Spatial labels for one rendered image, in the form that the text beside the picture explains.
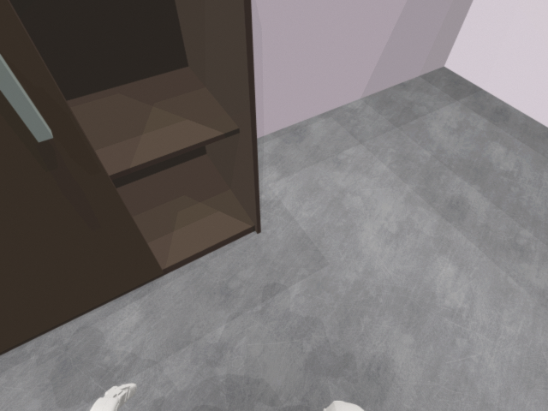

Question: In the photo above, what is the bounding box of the handle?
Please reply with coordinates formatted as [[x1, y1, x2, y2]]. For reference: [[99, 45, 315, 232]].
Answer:
[[0, 54, 53, 142]]

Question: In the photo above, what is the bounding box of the left robot hand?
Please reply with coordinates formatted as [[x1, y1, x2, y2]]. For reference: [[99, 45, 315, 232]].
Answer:
[[90, 384, 137, 411]]

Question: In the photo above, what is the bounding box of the wardrobe door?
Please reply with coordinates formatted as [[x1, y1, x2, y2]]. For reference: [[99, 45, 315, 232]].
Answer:
[[0, 0, 163, 353]]

